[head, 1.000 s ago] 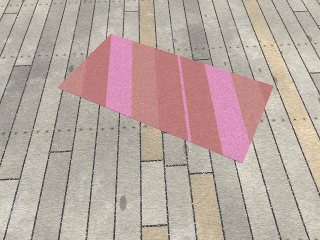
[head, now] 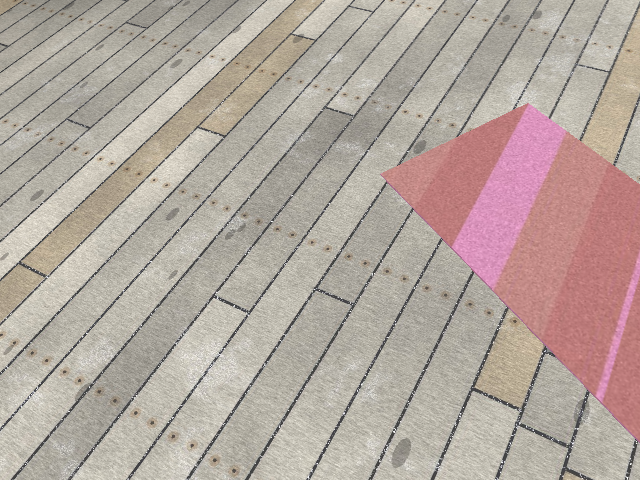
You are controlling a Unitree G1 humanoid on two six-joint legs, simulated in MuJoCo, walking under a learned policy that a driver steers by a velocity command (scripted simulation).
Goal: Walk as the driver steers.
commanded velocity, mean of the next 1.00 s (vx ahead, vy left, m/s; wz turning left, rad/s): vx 0.16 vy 0.00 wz -0.21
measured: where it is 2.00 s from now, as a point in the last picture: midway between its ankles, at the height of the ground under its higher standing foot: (412, 384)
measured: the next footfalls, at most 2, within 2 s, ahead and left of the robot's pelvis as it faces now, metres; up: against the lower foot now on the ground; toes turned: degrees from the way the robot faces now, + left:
left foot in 0.26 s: +0.01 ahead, +0.13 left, +0.00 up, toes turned +0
right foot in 0.64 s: -0.01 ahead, -0.09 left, +0.00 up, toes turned -12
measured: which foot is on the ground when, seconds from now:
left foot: up 0.00-0.24, down 0.26-0.62, up 0.64-1.00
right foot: down 0.00-0.26, up 0.28-0.62, down 0.64-1.00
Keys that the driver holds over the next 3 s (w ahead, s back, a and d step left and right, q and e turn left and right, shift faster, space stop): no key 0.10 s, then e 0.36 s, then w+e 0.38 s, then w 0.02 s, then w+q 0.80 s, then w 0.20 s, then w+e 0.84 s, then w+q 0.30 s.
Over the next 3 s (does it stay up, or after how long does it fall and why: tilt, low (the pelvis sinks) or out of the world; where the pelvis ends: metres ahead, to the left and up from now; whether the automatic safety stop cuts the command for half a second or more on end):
stays up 1.14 -0.19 0.00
